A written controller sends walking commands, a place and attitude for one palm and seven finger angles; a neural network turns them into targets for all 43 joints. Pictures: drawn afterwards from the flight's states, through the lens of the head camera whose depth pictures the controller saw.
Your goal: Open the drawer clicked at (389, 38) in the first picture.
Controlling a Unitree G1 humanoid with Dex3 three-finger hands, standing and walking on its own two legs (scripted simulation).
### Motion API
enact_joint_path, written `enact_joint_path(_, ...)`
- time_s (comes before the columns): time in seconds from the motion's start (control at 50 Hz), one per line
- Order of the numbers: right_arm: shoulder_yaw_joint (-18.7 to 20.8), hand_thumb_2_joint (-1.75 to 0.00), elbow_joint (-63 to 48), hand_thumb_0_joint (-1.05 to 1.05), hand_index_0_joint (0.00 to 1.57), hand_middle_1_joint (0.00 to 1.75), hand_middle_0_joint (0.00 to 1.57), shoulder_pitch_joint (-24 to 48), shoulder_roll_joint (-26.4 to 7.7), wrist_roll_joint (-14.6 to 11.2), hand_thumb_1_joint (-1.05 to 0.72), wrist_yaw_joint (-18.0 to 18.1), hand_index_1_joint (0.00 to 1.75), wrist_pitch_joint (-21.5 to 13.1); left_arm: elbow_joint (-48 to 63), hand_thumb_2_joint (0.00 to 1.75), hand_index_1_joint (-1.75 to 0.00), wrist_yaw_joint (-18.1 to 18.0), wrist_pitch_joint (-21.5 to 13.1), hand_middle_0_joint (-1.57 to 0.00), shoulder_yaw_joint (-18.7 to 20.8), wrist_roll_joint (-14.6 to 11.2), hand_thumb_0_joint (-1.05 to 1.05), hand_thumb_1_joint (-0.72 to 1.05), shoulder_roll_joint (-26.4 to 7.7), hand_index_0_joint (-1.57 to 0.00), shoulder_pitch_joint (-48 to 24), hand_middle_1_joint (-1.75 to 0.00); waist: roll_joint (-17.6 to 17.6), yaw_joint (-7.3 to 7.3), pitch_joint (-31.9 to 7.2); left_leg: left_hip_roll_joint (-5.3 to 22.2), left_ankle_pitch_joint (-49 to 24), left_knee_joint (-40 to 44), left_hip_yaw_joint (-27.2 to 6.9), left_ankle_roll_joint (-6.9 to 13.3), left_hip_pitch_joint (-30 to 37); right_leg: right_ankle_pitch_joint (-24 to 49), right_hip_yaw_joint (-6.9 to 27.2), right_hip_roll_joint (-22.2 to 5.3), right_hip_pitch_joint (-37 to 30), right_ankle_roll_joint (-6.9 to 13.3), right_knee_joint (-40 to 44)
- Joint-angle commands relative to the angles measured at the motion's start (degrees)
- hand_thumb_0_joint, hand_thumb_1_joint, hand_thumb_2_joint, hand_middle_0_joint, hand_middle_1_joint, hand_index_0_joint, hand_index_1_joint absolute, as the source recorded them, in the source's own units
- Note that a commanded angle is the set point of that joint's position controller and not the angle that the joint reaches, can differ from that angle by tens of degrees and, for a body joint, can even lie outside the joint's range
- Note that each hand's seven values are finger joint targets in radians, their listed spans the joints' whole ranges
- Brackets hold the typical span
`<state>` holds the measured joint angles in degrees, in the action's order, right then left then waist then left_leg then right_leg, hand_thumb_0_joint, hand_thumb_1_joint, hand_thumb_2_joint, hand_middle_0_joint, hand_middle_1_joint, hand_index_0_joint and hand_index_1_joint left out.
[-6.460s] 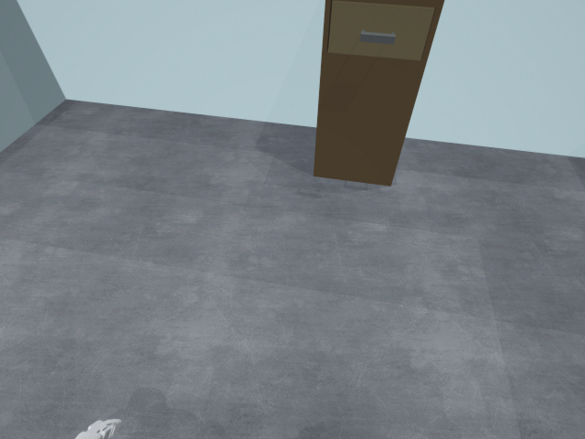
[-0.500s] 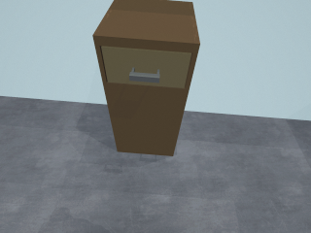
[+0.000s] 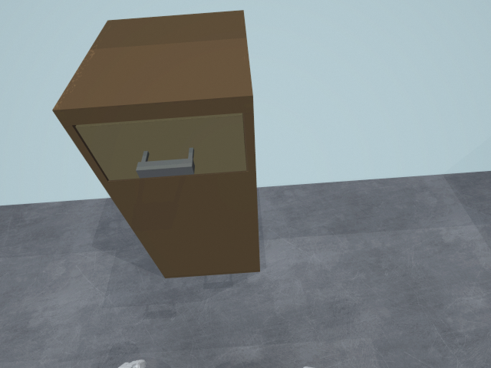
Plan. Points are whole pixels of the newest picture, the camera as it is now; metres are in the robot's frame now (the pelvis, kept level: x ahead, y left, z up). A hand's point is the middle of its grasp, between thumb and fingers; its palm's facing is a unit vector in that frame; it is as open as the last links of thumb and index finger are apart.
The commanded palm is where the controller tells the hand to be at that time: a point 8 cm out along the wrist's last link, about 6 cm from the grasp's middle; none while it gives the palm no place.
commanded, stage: come to a stop and stand still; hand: left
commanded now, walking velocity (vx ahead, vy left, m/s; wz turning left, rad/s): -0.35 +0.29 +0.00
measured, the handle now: (167, 160) +0.55 +0.20 -0.01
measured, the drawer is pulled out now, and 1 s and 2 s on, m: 0.00 0.00 0.00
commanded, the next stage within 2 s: look again from close up in 1.50 s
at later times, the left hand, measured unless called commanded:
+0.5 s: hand out of the picture +0.05 +0.25 -0.17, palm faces +0.10 -0.97 -0.21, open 7.4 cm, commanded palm none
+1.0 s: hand out of the picture +0.02 +0.24 -0.15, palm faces +0.00 -0.97 -0.23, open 7.3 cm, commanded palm none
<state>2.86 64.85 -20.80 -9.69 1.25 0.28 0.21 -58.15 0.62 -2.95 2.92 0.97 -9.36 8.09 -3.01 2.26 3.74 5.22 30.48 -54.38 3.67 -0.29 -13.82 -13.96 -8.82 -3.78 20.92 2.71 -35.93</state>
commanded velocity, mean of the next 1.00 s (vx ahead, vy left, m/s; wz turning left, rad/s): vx -0.06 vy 0.04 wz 0.00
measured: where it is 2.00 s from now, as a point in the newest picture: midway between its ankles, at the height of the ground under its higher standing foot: outside the picture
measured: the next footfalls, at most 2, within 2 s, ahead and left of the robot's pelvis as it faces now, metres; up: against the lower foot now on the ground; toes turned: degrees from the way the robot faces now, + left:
left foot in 0.44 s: +0.05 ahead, +0.16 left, +0.00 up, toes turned -1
right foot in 0.80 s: +0.00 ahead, -0.04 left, +0.00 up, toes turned -2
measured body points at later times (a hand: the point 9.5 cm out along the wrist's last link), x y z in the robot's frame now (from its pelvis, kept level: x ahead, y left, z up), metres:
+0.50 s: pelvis +0.02 +0.05 +0.01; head +0.05 +0.08 +0.45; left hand +0.05 +0.30 -0.16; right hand +0.13 -0.19 -0.13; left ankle +0.01 +0.15 -0.73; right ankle +0.05 -0.09 -0.71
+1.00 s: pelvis -0.01 +0.06 +0.02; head -0.02 +0.05 +0.47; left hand +0.02 +0.29 -0.13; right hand -0.03 -0.16 -0.15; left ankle +0.01 +0.15 -0.72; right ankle -0.06 -0.05 -0.72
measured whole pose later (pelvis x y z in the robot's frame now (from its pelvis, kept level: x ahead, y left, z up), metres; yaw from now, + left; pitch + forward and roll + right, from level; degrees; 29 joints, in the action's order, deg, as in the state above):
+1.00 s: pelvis -0.01 +0.06 +0.02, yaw -1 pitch -2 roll +1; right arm 0.2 66.3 -16.4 -9.2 0.7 1.1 0.3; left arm -64.3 -2.4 0.5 0.1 0.2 -8.9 13.4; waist -0.8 1.3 0.8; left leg -1.6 10.4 -21.3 5.5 2.4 -9.3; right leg -16.8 -2.1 -1.6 5.4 0.0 -23.9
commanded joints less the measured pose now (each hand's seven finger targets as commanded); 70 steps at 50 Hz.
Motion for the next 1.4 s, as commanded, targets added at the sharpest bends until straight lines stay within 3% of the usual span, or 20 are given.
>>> enact_joint_path(0.0,-0.28,-0.9,-3.4,0.0,0.2,0.3,0.2,-0.4,-1.41,-0.81,-0.9,1.19,0.3,-0.53,0.98,0.9,-0.3,-2.26,0.38,-0.2,0.56,0.0,0.0,0.9,-7.46,-0.2,4.72,-0.3,7.09,-2.07,-4.04,0.95,-4.27,-6.56,-3.99,-0.61,-8.27,35.02,14.46,-16.18,-8.8,6.3,17.84)
enact_joint_path(0.04,-0.36,-0.9,-3.1,0.0,0.2,0.3,0.2,-0.92,-0.48,-1.37,-0.9,1.09,0.3,0.9,1.97,0.9,-0.3,-2.91,1.24,-0.2,0.75,0.37,0.0,0.9,-8.18,-0.2,3.24,-0.3,6.79,-1.53,-4.33,-0.6,-4.85,-0.44,-2.79,-1.26,-5.5,39.02,10.06,-15.04,-6.52,6.39,16.36)
enact_joint_path(0.12,0.66,-0.9,-5.44,0.0,0.2,0.3,0.2,3.2,-2.79,-0.63,-0.9,0.86,0.3,2.72,1.25,0.9,-0.3,-3.48,2.44,-0.2,1.9,0.36,0.0,0.9,-9.71,-0.2,6.27,-0.3,8.19,-3.75,-5.47,-2.73,-5.31,-1.13,-2.77,-2.52,-9.65,41.99,12.89,-17.47,-11.24,8.87,15.67)
enact_joint_path(0.22,1.39,-0.9,-8.45,0.0,0.2,0.3,0.2,7.18,-4.42,-0.58,-0.9,0.42,0.3,3.38,2.46,0.9,-0.3,-3.67,3.11,-0.2,2.36,0.64,0.0,0.9,-10.88,-0.2,4.83,-0.3,12.24,-3.56,-7.15,-3.29,-5.76,-1.18,-4.22,-2.86,-10.76,40.45,12.73,-17.41,-12.59,8.85,14.69)
enact_joint_path(0.32,1.08,-0.9,-10.06,0.0,0.2,0.3,0.2,9.11,-4.2,-0.86,-0.9,0.21,0.3,2.3,3.19,0.9,-0.3,-3.31,3.63,-0.2,2.59,1.19,0.0,0.9,-11.87,-0.2,4.03,-0.3,14.17,-3.61,-8.03,-3.78,-7.26,12.35,-2.38,-2.12,-4.76,31.1,12.68,-15.12,-11.96,7.4,13.44)
enact_joint_path(0.36,0.81,-0.9,-9.39,0.0,0.2,0.3,0.2,6.84,-4.34,-0.71,-0.9,0.3,0.3,1.6,3.07,0.9,-0.3,-3.1,3.91,-0.2,2.53,0.8,0.0,0.9,-12.09,-0.2,3.51,-0.3,12.78,-2.18,-8.61,-4.61,-15.63,24.13,-0.65,-1.94,2.04,25.34,11.1,-12.54,-10.15,4.32,10.68)
enact_joint_path(0.38,0.82,-0.9,-8.82,0.0,0.2,0.3,0.2,5.45,-5.06,-0.61,-0.9,0.29,0.3,1.13,2.89,0.9,-0.3,-2.95,4.1,-0.2,2.27,0.38,0.0,0.9,-11.25,-0.2,3.59,-0.3,10.9,-1.48,-9.02,-3.56,-21.39,30.22,-0.67,-1.59,7.02,19.37,10.19,-10.38,-7.38,2.17,8.08)
enact_joint_path(0.4,1.26,-0.9,-9.24,0.0,0.2,0.3,0.2,5.37,-8.39,-0.3,-0.9,0.4,0.3,0.44,3.34,0.9,-0.3,-2.67,4.34,-0.2,1.66,-0.03,0.0,0.9,-8.99,-0.2,5.12,-0.3,0.99,-1.75,-10.4,2.78,-28.95,33.64,-6.82,0.29,11.38,9.02,7.24,-6.08,-3.16,-0.65,2.87)
enact_joint_path(0.42,1.94,-0.9,-10.91,0.0,0.2,0.3,0.2,6.81,-12.42,0.04,-0.9,0.47,0.3,0.28,4.03,0.9,-0.3,-2.5,4.65,-0.2,0.93,-0.15,0.0,0.9,-5.91,-0.2,6.38,-0.3,-11.66,-2.52,-8.43,13.84,-41.46,37.0,-17.84,4.38,9.0,-11.28,3.02,-0.99,2.15,-3.66,-3.47)
enact_joint_path(0.44,1.58,-0.9,-11.64,0.0,0.2,0.3,0.2,9.44,-12.91,0.24,-0.9,0.61,0.3,0.86,3.95,0.9,-0.3,-2.8,4.95,-0.2,0.74,0.0,0.0,0.9,-6.05,-0.2,4.85,-0.3,-11.25,-2.3,-5.57,15.57,-42.26,38.59,-17.83,9.09,1.36,-18.76,6.38,0.42,0.66,-3.79,-10.99)
enact_joint_path(0.46,1.02,-0.9,-11.69,0.0,0.2,0.3,0.2,11.25,-11.28,0.42,-0.9,1.39,0.3,0.58,3.28,0.9,-0.3,-2.74,5.37,-0.2,0.77,0.0,0.0,0.9,-6.05,-0.2,4.09,-0.3,-8.71,-2.56,-3.67,13.76,-41.91,40.03,-15.86,9.95,-0.91,-17.18,9.14,0.33,0.35,-3.82,-15.45)
enact_joint_path(0.48,0.66,-0.9,-11.41,0.0,0.2,0.3,0.2,13.08,-10.03,0.32,-0.9,1.83,0.3,0.38,2.09,0.9,-0.3,-2.67,5.65,-0.2,0.87,0.09,0.0,0.9,-6.08,-0.2,5.16,-0.3,-10.92,-3.75,-3.14,11.04,-42.7,39.2,-12.98,9.46,-0.24,-15.11,10.35,0.47,0.84,-3.78,-17.92)
enact_joint_path(0.54,-0.08,-0.9,-10.92,0.0,0.2,0.3,0.2,12.28,-8.34,-0.1,-0.9,2.0,0.3,0.1,0.1,0.9,-0.3,-2.33,4.98,-0.2,0.73,0.12,0.0,0.9,-6.38,-0.2,7.22,-0.3,-6.07,-3.97,-4.25,7.98,-46.27,36.67,-8.46,8.77,5.05,-11.04,10.12,1.11,2.51,-4.02,-20.79)
enact_joint_path(0.68,0.08,-0.9,-6.64,0.0,0.2,0.3,0.2,5.44,-8.16,-0.39,-0.9,2.16,0.3,-0.57,-0.3,0.9,-0.3,-2.52,4.41,-0.2,-0.97,-0.27,0.0,0.9,-4.61,-0.2,4.69,-0.3,-3.39,-1.36,-6.27,8.81,-49.48,36.46,-11.27,9.61,13.57,-11.58,7.98,0.5,-2.88,-4.93,-0.6)
enact_joint_path(0.74,-0.18,-0.9,-5.34,0.0,0.2,0.3,0.2,5.53,-7.45,-0.91,-0.9,1.98,0.3,-0.85,-2.49,0.9,-0.3,-2.85,3.69,-0.2,-1.2,-0.38,0.0,0.9,-4.87,-0.2,8.8,-0.3,-1.04,-3.02,-8.33,6.32,-47.25,33.84,-10.25,6.84,12.85,0.06,7.55,0.3,-10.77,-4.37,13.88)
enact_joint_path(0.78,-0.72,-0.9,-4.84,0.0,0.2,0.3,0.2,5.73,-4.92,-1.46,-0.9,1.66,0.3,-1.11,-3.84,0.9,-0.3,-3.22,2.85,-0.2,-1.39,-0.26,0.0,0.9,-6.42,-0.2,9.45,-0.3,3.9,-2.31,-6.58,2.4,-34.96,32.8,-7.39,2.7,6.15,11.68,12.77,-4.14,-15.79,-2.31,17.08)
enact_joint_path(0.82,-1.1,-0.9,-4.08,0.0,0.2,0.3,0.2,5.3,-4.16,-1.26,-0.9,1.2,0.3,-1.08,-3.73,0.9,-0.3,-3.28,2.67,-0.2,-1.76,-0.41,0.0,0.9,-6.76,-0.2,8.29,-0.3,3.49,-1.82,-3.69,0.54,-28.43,35.37,-6.91,1.59,5.19,12.7,12.58,-6.12,-13.45,-0.97,16.12)
enact_joint_path(0.86,-1.32,-0.9,-2.48,0.0,0.2,0.3,0.2,4.32,-4.74,-0.76,-0.9,1.38,0.3,-0.79,-4.25,0.9,-0.3,-3.29,2.34,-0.2,-2.01,-0.43,0.0,0.9,-5.49,-0.2,7.84,-0.3,10.38,-1.53,-2.31,0.79,-29.53,34.85,-5.91,1.51,6.89,12.57,12.23,-4.27,-11.47,-1.11,16.11)
enact_joint_path(1.06,-2.3,-0.9,0.73,0.0,0.2,0.3,0.2,1.06,-3.46,-0.69,-0.9,1.45,0.3,-0.3,-5.34,0.9,-0.3,-3.17,3.06,-0.2,-2.3,-0.74,0.0,0.9,-4.37,-0.2,10.23,-0.3,2.35,-2.06,3.88,0.37,-15.53,39.21,-6.47,1.51,3.15,-2.67,12.12,-2.59,-7.94,-1.23,19.43)
enact_joint_path(1.38,-2.41,-0.9,1.63,0.0,0.2,0.3,0.2,-1.6,-1.07,-0.9,-0.9,1.93,0.3,-0.6,-7.31,0.9,-0.3,-3.4,2.09,-0.2,-2.86,-0.71,0.0,0.9,-1.11,-0.2,15.05,-0.3,3.79,-1.71,2.7,0.56,-20.46,36.22,-5.47,1.58,5.0,-0.89,12.98,-2.33,-5.87,-0.92,20.11)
